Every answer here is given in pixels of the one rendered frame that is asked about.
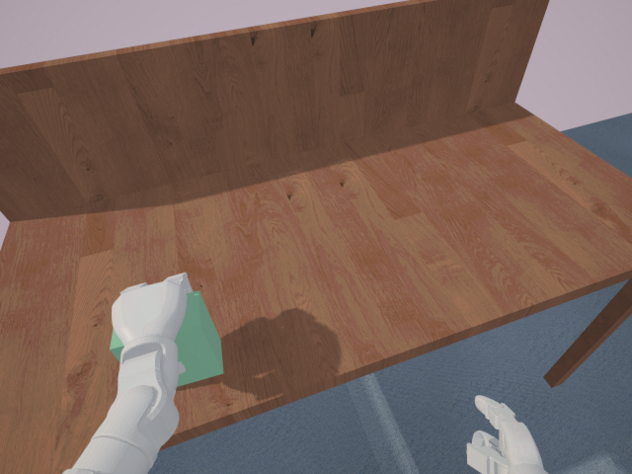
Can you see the sponge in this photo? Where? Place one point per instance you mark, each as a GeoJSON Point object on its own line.
{"type": "Point", "coordinates": [199, 345]}

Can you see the left robot hand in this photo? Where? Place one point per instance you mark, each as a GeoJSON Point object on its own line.
{"type": "Point", "coordinates": [156, 309]}

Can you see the table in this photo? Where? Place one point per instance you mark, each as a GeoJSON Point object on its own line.
{"type": "Point", "coordinates": [346, 191]}

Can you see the right robot hand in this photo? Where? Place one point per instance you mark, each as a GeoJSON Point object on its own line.
{"type": "Point", "coordinates": [515, 445]}

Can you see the left robot forearm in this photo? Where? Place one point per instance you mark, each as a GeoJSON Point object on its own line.
{"type": "Point", "coordinates": [143, 416]}

